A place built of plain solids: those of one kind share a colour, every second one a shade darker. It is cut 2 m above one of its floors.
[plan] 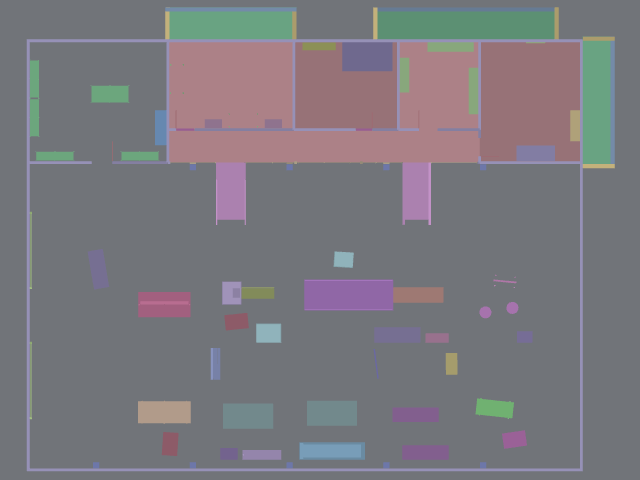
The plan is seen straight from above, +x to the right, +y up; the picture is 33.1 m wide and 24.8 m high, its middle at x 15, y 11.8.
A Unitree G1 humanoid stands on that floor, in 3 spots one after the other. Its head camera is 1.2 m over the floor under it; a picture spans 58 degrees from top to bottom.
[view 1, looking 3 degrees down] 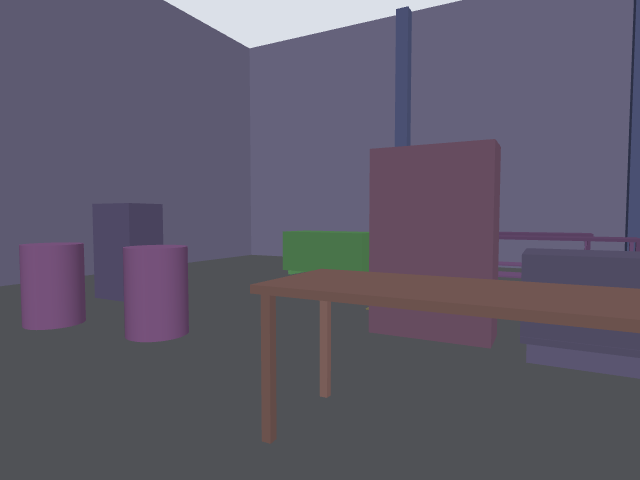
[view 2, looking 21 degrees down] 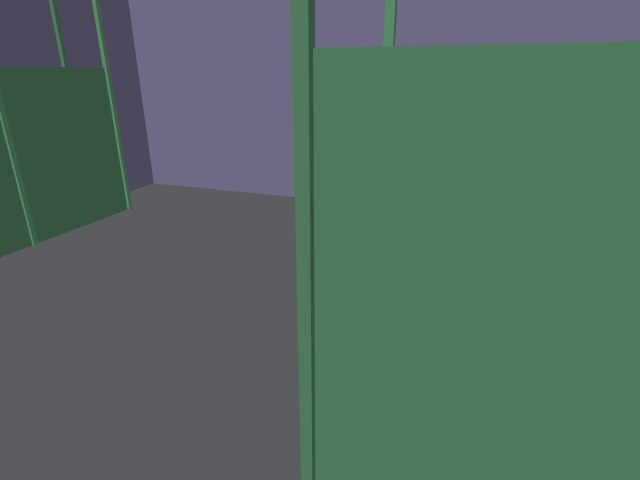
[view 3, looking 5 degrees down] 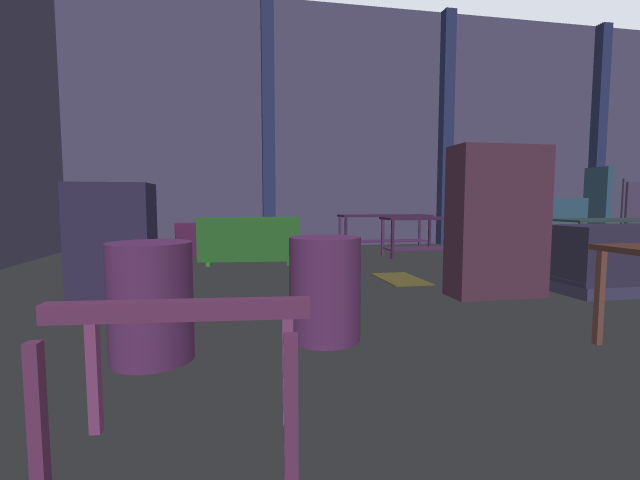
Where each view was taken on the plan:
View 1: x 20.00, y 11.17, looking -62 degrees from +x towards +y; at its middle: door_stack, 8.69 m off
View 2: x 3.54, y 18.01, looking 110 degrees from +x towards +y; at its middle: shelving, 1.03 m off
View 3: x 24.30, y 11.70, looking -101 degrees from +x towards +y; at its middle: dust_sack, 3.44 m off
